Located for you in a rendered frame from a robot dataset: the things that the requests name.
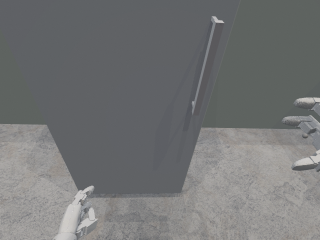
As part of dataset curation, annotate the right robot hand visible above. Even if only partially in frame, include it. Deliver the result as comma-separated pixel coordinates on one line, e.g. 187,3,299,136
282,97,320,172

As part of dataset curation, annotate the handle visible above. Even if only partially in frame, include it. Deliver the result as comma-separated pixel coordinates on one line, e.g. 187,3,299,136
191,16,225,116

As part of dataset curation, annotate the fridge door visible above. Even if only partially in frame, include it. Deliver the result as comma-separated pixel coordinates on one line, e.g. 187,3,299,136
0,0,240,194

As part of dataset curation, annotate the left robot hand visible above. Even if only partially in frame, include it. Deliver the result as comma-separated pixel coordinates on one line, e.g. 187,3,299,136
58,185,98,240

